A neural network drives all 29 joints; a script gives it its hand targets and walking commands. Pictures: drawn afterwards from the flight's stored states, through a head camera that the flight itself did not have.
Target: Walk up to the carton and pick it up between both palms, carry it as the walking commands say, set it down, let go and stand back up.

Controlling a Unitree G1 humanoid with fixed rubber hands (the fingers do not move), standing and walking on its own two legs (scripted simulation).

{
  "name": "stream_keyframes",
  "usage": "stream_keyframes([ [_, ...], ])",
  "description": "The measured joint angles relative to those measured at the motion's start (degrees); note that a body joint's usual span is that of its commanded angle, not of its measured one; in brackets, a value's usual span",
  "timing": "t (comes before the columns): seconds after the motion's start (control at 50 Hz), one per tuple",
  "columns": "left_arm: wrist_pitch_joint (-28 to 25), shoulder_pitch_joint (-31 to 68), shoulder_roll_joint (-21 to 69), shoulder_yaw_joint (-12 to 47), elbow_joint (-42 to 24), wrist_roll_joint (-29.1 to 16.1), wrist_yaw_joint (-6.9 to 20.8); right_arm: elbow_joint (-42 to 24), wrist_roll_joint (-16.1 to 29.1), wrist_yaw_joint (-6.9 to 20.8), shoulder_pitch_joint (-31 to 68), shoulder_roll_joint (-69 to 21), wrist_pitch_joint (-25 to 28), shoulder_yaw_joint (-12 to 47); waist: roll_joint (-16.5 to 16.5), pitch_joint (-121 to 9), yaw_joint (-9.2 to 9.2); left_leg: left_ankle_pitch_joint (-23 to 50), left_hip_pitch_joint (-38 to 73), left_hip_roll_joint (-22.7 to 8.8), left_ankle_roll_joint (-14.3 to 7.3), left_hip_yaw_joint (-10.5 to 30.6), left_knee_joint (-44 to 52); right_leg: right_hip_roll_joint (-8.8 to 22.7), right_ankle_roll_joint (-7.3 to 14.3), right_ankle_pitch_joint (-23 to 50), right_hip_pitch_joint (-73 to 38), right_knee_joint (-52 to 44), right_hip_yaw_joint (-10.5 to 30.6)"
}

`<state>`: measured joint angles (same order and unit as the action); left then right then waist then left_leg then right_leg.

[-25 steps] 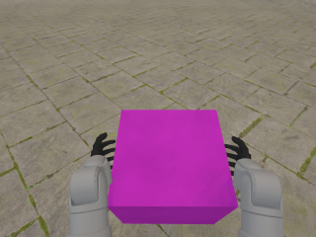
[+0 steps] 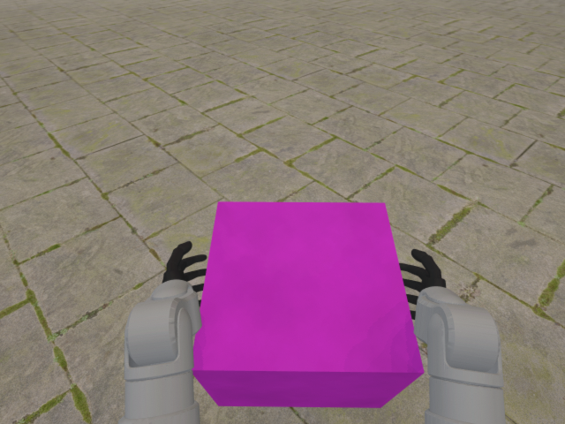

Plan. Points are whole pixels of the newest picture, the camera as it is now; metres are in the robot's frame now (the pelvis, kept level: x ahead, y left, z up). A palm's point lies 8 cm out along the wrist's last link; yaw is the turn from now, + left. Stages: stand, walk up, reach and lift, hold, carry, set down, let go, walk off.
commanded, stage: carry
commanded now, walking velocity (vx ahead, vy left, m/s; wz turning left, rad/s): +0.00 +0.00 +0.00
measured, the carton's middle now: (300, 306) +0.31 +0.01 +0.01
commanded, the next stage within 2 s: none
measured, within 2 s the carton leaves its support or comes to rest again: neither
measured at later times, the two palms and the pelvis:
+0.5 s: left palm (184, 298) +0.28 +0.17 +0.08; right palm (428, 309) +0.27 -0.16 +0.07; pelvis +0.00 +0.00 +0.00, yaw +0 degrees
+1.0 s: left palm (291, 274) +0.34 +0.02 +0.06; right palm (516, 331) +0.26 -0.30 +0.03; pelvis +0.02 -0.09 +0.00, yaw -10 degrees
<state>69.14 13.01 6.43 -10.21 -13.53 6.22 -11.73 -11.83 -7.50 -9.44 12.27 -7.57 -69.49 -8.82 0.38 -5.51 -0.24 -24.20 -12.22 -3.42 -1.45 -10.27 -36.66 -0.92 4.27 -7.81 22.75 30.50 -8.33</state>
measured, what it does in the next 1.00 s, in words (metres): steps on the spot: right foot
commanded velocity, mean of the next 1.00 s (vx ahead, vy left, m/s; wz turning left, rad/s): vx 0.00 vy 0.00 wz -0.46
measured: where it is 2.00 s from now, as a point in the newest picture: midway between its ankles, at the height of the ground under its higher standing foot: outside the picture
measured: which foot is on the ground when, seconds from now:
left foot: down 0.00-0.70, up 0.72-1.00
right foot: down 0.00-0.46, up 0.48-0.68, down 0.70-1.00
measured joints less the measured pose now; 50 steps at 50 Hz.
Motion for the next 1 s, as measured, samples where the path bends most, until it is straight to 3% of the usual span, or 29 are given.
stream_keyframes([
  [0.44, -4.1, 0.0, -0.6, -0.3, 4.9, 0.8, 1.5, 4.8, 0.0, -0.1, 0.0, 0.0, 3.9, -0.1, -0.1, 1.0, 0.00, 0.0, 0.0, 0.0, 0.0, 0.0, 0.0, 0.0, 0.0, 0.0, 0.1, 0.2, 0.0],
  [0.52, -2.8, 0.0, -1.0, -0.2, 4.9, 0.5, 1.5, 4.8, 0.0, 0.0, 0.0, 0.0, 2.6, -0.1, -0.2, 1.2, -0.05, -0.2, -0.1, 0.0, 0.0, -0.5, 0.0, 0.3, -0.1, -5.2, 2.7, 7.1, 0.8],
  [0.58, -2.0, 0.0, -1.2, -0.2, 4.8, 0.0, 1.1, 4.6, 0.0, -0.1, 0.0, 0.0, 1.8, -0.1, -0.3, 1.1, -0.03, -0.6, -0.1, -0.4, 0.6, -1.0, 0.0, 0.9, -1.1, -10.6, 5.8, 15.5, 0.9],
  [0.68, -1.6, 0.2, -1.3, -0.2, 3.7, -0.9, 0.7, 2.9, 0.0, -0.3, 0.0, -0.1, 1.0, -0.1, -0.4, 1.5, 0.03, -2.5, -0.2, -1.7, 3.0, -2.5, -1.7, 1.8, -1.7, -11.0, 6.5, 14.4, 1.0],
  [0.7, -1.6, 0.6, -1.3, -0.2, 3.5, -1.0, 0.7, 2.3, 0.0, -0.4, 0.0, -0.1, 0.9, -0.1, -0.4, 1.7, 0.04, -3.5, -0.8, -2.2, 3.7, -2.5, -3.9, 1.8, -1.5, -8.5, 5.5, 11.6, 1.3],
  [0.74, -2.3, 0.9, -1.2, -0.2, 3.5, -1.0, 0.7, 2.2, 0.0, -0.5, 0.5, 0.0, 1.3, -0.1, -1.4, 2.9, 0.05, -5.0, -3.6, -3.7, 4.7, -2.1, -11.5, 0.1, 1.0, -8.0, 5.7, 12.4, 1.4],
  [0.8, -2.4, 1.6, -1.2, -0.2, 3.5, -1.0, 0.8, 1.4, 0.0, -0.8, 0.5, 0.0, 1.4, -0.1, -0.5, 5.8, 0.04, -8.7, -9.3, -2.6, 5.8, -1.9, -22.3, -0.7, 3.2, -8.1, 6.0, 11.9, 3.0],
  [0.86, -2.7, 1.8, -1.1, -0.2, 3.4, -1.1, 0.8, 0.6, 0.0, -1.0, 0.5, 0.0, 1.4, -0.1, -0.3, 8.4, 0.02, -8.8, -14.6, -2.1, 6.0, -1.6, -27.4, -1.2, 3.5, -6.9, 6.0, 10.4, 4.3],
  [1.0, -3.8, 1.8, -0.5, -0.2, -0.2, -1.9, 0.8, -3.8, 0.3, -1.0, 0.5, 0.0, 1.7, -0.1, -0.4, 11.8, 0.00, -6.8, -18.8, -1.9, 6.0, -0.1, -26.9, -3.6, 3.3, -3.2, 3.9, 4.3, 6.5],
])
